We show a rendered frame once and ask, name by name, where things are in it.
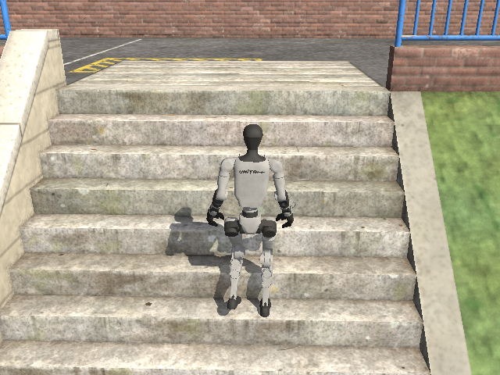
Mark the right robot forearm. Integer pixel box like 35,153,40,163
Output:
278,190,292,217

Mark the robot left hand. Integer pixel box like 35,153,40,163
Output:
206,209,224,227

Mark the robot left foot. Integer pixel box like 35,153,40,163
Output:
227,296,241,309

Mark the robot right upper arm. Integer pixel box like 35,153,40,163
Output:
268,159,287,202

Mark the left robot forearm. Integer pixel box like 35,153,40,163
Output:
209,189,223,216

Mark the robot right hand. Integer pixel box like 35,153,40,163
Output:
276,213,294,228

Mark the robot left upper arm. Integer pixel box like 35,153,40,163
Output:
216,157,236,201

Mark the robot right shin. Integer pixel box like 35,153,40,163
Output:
261,254,273,306

